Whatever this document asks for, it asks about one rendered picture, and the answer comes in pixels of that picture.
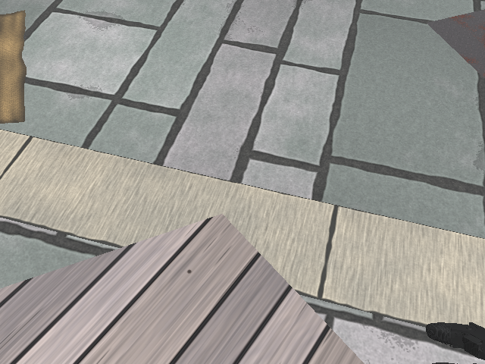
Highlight right robot hand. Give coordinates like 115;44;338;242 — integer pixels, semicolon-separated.
426;322;485;364

